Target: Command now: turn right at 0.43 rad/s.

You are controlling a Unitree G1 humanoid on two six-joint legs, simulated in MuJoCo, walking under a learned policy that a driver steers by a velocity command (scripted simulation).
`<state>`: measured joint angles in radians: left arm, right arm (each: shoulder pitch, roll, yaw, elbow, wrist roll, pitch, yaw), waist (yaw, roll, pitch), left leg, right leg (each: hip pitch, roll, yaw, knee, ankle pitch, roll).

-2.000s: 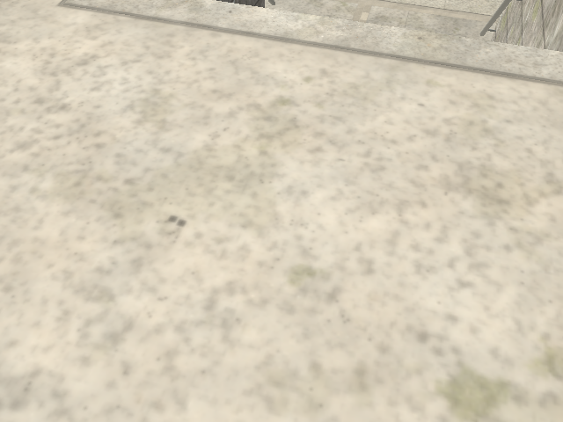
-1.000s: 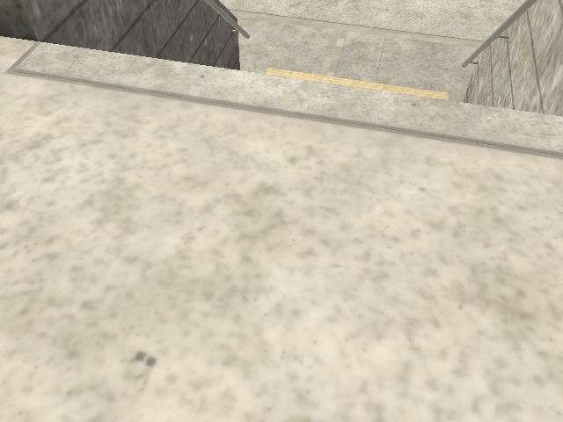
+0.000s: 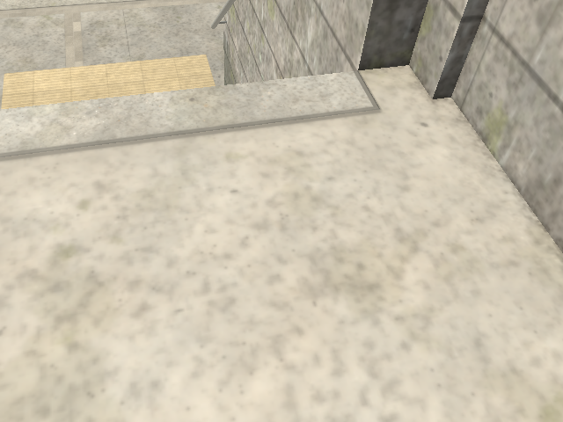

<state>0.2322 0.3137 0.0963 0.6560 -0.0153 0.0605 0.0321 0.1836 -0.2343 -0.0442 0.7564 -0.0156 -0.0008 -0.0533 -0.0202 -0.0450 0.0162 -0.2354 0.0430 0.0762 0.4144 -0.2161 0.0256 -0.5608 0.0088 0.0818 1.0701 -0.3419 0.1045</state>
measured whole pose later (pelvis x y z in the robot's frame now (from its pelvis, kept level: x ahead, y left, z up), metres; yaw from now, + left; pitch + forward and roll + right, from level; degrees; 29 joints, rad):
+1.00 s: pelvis +0.12 -0.07 +0.00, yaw -4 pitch +2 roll +0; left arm 0.44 0.22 0.05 0.84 -0.01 -0.08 -0.01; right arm 0.16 -0.29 -0.06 0.75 0.02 -0.08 0.03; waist 0.06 0.04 0.00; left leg -0.65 0.10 -0.01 0.94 -0.13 0.02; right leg -0.02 0.04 -0.03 0.24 -0.26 -0.05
